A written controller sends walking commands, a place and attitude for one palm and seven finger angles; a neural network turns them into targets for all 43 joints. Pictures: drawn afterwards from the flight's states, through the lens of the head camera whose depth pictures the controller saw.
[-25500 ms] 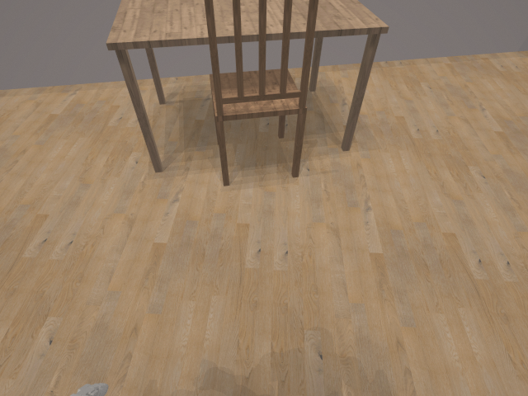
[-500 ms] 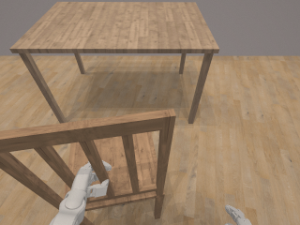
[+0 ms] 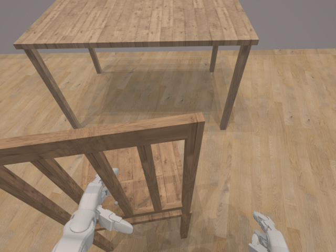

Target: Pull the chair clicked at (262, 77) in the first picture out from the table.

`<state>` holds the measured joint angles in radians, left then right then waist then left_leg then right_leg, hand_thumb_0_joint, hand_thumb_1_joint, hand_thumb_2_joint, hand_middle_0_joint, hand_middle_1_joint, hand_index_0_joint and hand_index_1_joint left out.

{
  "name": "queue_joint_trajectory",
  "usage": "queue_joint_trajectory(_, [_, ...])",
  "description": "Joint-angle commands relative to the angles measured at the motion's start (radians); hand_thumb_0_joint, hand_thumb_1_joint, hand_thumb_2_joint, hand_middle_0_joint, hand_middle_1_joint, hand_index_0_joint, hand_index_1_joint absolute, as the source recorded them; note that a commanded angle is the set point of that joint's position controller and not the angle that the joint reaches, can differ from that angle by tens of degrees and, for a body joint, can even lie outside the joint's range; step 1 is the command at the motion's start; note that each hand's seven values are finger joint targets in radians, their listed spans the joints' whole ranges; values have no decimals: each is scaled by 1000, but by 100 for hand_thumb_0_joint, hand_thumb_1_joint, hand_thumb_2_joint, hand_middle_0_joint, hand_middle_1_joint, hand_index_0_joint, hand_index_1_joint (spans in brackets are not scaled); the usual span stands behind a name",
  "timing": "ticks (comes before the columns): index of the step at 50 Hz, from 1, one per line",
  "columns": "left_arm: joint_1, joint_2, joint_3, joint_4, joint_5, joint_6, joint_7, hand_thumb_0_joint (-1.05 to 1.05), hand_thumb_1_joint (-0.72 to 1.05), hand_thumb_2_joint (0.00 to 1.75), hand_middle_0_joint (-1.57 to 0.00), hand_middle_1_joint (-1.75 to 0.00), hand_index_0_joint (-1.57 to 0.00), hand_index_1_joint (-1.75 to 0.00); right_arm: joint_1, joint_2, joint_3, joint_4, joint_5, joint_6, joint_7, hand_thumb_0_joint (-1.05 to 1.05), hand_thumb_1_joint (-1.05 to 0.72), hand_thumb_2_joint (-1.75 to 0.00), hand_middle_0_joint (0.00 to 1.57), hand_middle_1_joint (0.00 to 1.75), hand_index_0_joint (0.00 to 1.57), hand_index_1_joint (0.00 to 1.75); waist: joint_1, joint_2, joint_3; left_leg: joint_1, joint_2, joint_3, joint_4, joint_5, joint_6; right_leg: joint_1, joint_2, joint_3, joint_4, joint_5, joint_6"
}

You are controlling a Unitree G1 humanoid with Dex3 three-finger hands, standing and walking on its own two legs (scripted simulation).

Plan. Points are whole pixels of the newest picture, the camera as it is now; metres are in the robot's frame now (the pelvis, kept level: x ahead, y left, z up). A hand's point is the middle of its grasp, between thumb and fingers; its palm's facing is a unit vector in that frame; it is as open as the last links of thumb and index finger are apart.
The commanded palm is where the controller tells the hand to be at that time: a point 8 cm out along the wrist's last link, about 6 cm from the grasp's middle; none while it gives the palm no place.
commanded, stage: open the thumb and straighten the fingers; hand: left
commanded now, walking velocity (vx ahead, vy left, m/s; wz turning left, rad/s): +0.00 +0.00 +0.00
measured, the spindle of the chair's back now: (116, 189) +0.28 +0.14 -0.02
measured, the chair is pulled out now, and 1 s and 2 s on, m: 0.59 0.59 0.59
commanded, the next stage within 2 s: draw the fingers out of the gap in 0.12 s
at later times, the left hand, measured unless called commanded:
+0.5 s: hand (112, 222) +0.21 +0.14 -0.04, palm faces -0.07 -0.97 -0.22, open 17.5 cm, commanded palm +0.18 +0.20 -0.01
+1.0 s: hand out of the picture +0.14 +0.13 -0.04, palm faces -0.05 -0.98 -0.22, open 17.5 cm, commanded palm +0.11 +0.19 -0.01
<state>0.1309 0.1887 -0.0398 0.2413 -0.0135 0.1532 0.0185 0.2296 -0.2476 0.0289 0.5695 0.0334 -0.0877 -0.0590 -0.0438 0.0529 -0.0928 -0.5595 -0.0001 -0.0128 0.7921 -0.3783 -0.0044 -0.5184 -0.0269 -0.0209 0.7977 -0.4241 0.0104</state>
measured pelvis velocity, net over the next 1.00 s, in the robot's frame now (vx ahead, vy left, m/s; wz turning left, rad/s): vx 0.00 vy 0.00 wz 0.03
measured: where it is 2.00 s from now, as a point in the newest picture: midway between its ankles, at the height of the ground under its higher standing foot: outside the picture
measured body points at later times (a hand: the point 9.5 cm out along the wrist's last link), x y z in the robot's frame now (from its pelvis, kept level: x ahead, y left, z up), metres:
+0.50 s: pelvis +0.01 +0.00 -0.01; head +0.04 -0.02 +0.44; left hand +0.21 +0.19 -0.02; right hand +0.16 -0.25 -0.09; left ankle +0.01 +0.12 -0.71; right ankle -0.02 -0.12 -0.71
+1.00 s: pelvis +0.00 +0.00 -0.02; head +0.02 -0.02 +0.43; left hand +0.14 +0.18 -0.02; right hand +0.19 -0.23 -0.09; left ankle +0.01 +0.12 -0.71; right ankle -0.02 -0.12 -0.71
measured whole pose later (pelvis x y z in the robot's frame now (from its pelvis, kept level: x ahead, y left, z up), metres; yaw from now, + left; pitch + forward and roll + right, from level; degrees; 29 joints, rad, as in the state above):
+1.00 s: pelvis +0.00 +0.00 -0.02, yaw +2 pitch +10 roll -1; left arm 0.66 0.20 -0.13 -0.24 0.03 0.19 0.03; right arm 0.25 -0.22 0.02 0.46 0.03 -0.12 -0.10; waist -0.02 0.06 -0.16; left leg -0.69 0.00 -0.06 0.96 -0.46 -0.01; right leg -0.62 -0.03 -0.06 0.94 -0.50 0.00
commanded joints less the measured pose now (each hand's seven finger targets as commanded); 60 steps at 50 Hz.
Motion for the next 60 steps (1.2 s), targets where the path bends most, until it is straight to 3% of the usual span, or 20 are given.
queue_joint_trajectory(1, [-137,151,77,-254,-5,-52,-1,0,-55,20,0,0,0,0,-47,-134,-51,-155,-1,-62,-20,0,-90,-90,20,30,20,30,-11,-42,-213,143,4,-2,-58,257,31,52,0,-27,-99,316,-15])
queue_joint_trajectory(8, [-103,154,79,-280,-5,-35,-2,0,-55,20,0,0,0,0,-34,-131,-50,-163,-1,-59,-23,0,-90,-90,20,30,20,30,-16,-49,-218,128,3,-4,-37,263,32,36,1,-30,-85,329,-12])
queue_joint_trajectory(10, [-56,172,96,-288,-2,-27,2,0,-55,20,0,0,0,0,-37,-132,-51,-171,-1,-59,-24,0,-90,-90,20,30,20,30,-3,-26,-223,127,4,-6,-35,283,31,45,0,-28,-82,337,-17])
queue_joint_trajectory(11, [-4,133,67,-263,-4,-19,0,0,-55,20,0,0,0,0,-37,-127,-47,-176,-3,-59,-21,0,-90,-90,20,30,20,30,-3,-48,-207,111,2,-4,-34,269,30,41,1,-34,-78,331,-15])
queue_joint_trajectory(12, [14,138,73,-269,-8,-17,0,0,-55,20,0,0,0,0,-35,-127,-49,-179,-1,-57,-20,0,-90,-90,20,30,20,30,-4,-75,-200,103,5,-5,-31,265,31,38,2,-34,-80,335,-14])
queue_joint_trajectory(15, [125,164,106,-316,-12,-13,1,0,-55,20,0,0,0,0,-49,-123,-54,-199,0,-54,-20,0,-90,-90,20,30,20,30,22,-63,-219,84,1,0,-31,272,31,74,0,-28,-77,351,-19])
queue_joint_trajectory(18, [177,143,75,-393,-4,-17,7,0,-55,20,0,0,0,0,-48,-112,-56,-212,1,-58,-19,0,-90,-90,20,30,20,30,14,-30,-201,90,4,0,-27,271,30,46,0,-33,-69,337,-18])
queue_joint_trajectory(20, [246,144,82,-411,-3,-13,16,0,-55,20,0,0,0,0,-54,-108,-61,-215,-1,-58,-23,0,-90,-90,20,30,20,30,19,-63,-193,74,5,-3,-23,279,31,51,3,-34,-67,348,-20])
queue_joint_trajectory(22, [256,139,74,-436,-2,-16,22,0,-55,20,0,0,0,0,-52,-106,-60,-218,-1,-58,-26,0,-90,-90,20,30,20,30,9,-69,-174,59,1,-5,-18,246,32,27,5,-36,-65,319,-15])
queue_joint_trajectory(27, [310,115,23,-528,14,-35,28,0,-55,20,0,0,0,0,-49,-100,-59,-229,-1,-75,-36,0,-90,-90,20,30,20,30,-2,-25,-168,74,2,-17,-6,227,33,-19,7,-44,-52,259,-19])
queue_joint_trajectory(35, [402,102,-13,-597,23,-24,29,0,-55,20,0,0,0,0,-57,-94,-56,-243,-4,-85,-46,0,-90,-90,20,30,20,30,-7,-48,-147,37,-3,-33,11,177,36,-52,11,-50,-42,201,-22])
queue_joint_trajectory(43, [506,95,-33,-669,36,-29,22,0,-55,20,0,0,0,0,-59,-81,-57,-267,-2,-90,-53,0,-90,-90,20,30,20,30,4,-35,-151,16,-7,-36,31,145,37,-80,12,-54,-22,155,-23])
queue_joint_trajectory(46, [537,91,-42,-674,41,-25,24,0,-55,20,0,0,0,0,-63,-79,-55,-273,-2,-87,-55,0,-90,-90,20,30,20,30,3,-56,-124,-10,-9,-37,35,122,40,-90,13,-53,-23,132,-24])
queue_joint_trajectory(50, [599,106,-20,-699,40,-22,19,0,-55,20,0,0,0,0,-65,-72,-62,-281,0,-87,-59,0,-90,-90,20,30,20,30,17,-48,-145,-24,-11,-33,47,126,41,-80,16,-47,-19,133,-27])
queue_joint_trajectory(55, [661,91,-42,-736,41,-28,13,0,-55,20,0,0,0,0,-66,-65,-67,-295,3,-88,-62,0,-90,-90,20,30,20,30,20,-44,-143,-40,-11,-34,55,121,44,-93,18,-48,-9,126,-27])
queue_joint_trajectory(56, [580,-1,-14,-854,-114,-152,-11,0,-55,20,0,0,0,0,-51,-62,-63,-279,3,-119,-64,0,-90,-90,20,30,20,30,3,-114,-133,-46,-18,-40,93,140,36,-117,28,-78,6,160,-23])
queue_joint_trajectory(57, [629,55,25,-791,-109,-209,-27,0,-55,20,0,0,0,0,-53,-63,-71,-244,3,-137,-64,0,-90,-90,20,30,20,30,22,-88,-150,-52,-18,-30,109,128,34,-117,28,-65,15,155,-25])
queue_joint_trajectory(60, [620,93,93,-822,-153,-341,-59,0,-55,20,0,0,0,0,-46,-59,-80,-211,9,-165,-55,0,-90,-90,20,30,20,30,33,-7,-154,-56,-13,-32,120,155,27,-128,28,-59,43,156,-33])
